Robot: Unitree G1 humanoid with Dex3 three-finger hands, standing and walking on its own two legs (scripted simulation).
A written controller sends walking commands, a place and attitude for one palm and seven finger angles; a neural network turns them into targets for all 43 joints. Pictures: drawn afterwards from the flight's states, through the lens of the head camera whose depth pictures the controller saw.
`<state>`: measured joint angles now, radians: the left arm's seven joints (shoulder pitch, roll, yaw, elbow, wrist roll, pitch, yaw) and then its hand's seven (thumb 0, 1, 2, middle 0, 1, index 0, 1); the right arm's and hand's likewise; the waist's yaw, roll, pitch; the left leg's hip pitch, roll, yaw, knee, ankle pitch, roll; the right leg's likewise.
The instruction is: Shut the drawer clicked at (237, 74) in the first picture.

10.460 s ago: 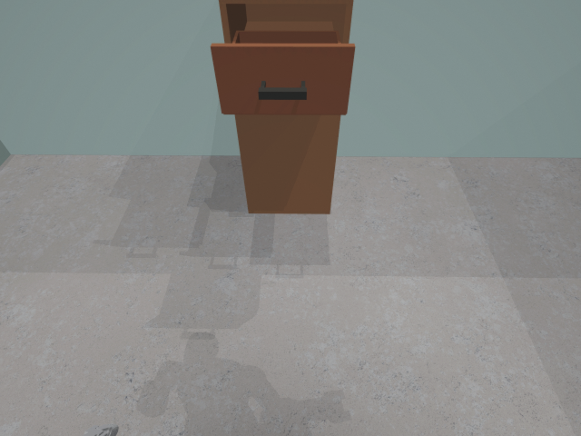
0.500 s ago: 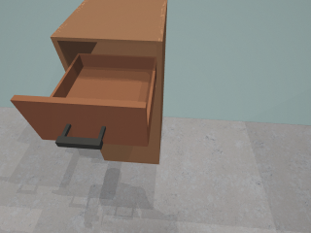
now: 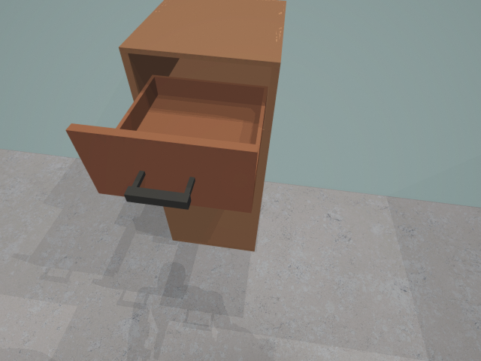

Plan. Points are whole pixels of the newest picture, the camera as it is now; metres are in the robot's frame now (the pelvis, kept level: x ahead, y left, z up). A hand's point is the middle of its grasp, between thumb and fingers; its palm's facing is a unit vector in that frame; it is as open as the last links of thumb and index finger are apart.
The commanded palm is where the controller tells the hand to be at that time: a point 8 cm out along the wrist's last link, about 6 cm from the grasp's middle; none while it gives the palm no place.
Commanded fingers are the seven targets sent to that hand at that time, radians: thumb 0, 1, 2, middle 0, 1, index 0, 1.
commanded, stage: come to a stop and stand still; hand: left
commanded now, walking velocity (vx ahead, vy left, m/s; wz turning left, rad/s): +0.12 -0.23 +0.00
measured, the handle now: (162, 188) +0.40 +0.19 +0.05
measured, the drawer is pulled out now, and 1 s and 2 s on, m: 0.30 0.30 0.30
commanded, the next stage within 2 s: look again from close up in 0.70 s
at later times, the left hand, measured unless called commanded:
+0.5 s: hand out of the picture +0.05 +0.16 -0.17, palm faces +0.03 -0.97 -0.22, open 7.2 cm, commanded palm none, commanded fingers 0.00 0.90 0.90 -0.20 -0.30 -0.20 -0.30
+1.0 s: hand out of the picture -0.01 +0.17 -0.18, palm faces +0.02 -0.98 -0.18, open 7.3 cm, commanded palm none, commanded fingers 0.00 0.90 0.90 -0.20 -0.30 -0.20 -0.30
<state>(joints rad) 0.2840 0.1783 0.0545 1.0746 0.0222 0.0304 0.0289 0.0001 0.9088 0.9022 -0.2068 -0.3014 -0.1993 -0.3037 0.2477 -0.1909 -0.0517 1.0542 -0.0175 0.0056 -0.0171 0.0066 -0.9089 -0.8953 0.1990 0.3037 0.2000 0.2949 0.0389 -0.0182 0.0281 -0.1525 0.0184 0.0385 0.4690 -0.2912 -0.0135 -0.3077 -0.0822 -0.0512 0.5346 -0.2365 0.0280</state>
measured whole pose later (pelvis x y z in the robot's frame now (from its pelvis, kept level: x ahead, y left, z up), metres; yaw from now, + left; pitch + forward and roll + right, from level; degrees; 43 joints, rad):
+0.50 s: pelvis +0.03 -0.01 +0.01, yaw +0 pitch -1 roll +0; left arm 0.25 0.15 0.02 1.14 0.01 -0.01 0.04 0.01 0.94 0.90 -0.20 -0.30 -0.20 -0.30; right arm 0.33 -0.11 -0.02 1.17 -0.01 -0.01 -0.04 0.01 -0.91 -0.89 0.20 0.30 0.20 0.30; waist -0.02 0.03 0.03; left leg -0.09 0.04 0.03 0.41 -0.31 -0.03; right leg -0.20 -0.01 -0.08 0.46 -0.25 -0.02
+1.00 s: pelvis +0.00 +0.00 +0.00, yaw -1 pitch -3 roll -1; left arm 0.32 0.12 0.00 1.12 0.02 -0.01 0.04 0.00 0.91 0.90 -0.21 -0.30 -0.20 -0.30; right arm 0.28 -0.17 -0.02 1.05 -0.02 -0.01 -0.03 0.01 -0.92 -0.90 0.20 0.30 0.20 0.29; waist 0.00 0.03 0.03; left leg -0.18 0.03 0.05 0.55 -0.32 0.01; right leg -0.23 -0.01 -0.06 0.51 -0.24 -0.01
